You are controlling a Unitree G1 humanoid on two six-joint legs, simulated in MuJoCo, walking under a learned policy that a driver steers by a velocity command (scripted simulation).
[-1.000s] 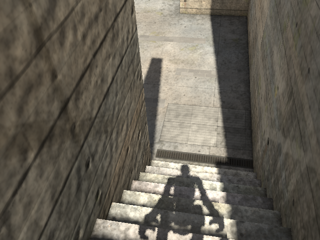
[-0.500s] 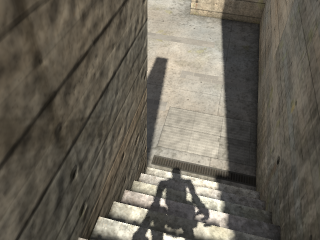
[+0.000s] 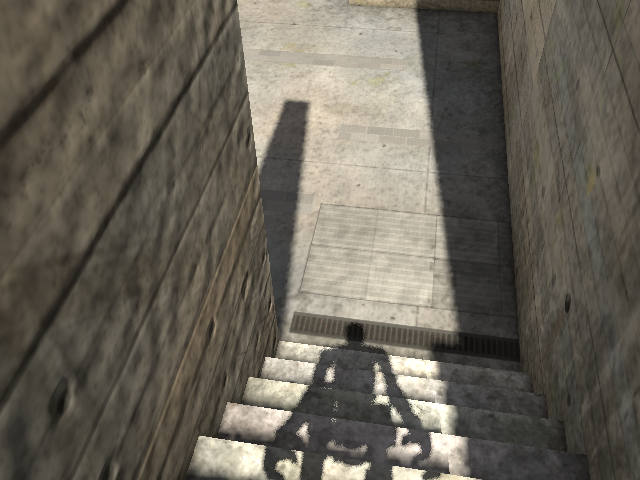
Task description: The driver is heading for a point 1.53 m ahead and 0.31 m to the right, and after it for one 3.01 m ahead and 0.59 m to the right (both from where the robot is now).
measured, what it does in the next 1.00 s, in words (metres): goes down: left foot 0.20 m lower, then right foot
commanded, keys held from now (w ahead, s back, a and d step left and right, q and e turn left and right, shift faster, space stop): w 0.30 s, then no key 0.70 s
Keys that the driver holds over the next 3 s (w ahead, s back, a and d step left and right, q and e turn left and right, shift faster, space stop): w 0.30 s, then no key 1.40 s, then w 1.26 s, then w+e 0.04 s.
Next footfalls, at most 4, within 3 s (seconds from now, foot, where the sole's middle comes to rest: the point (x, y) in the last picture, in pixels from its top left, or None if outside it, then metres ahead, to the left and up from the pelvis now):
0.38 left None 0.30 0.11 -0.96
0.82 right None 0.39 -0.17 -0.97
1.32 right None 0.47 -0.14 -1.16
1.74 left None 0.32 0.16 -0.96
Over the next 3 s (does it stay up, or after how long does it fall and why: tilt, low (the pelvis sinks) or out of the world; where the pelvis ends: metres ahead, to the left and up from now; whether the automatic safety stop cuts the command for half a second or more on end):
stays up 0.74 0.05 -0.60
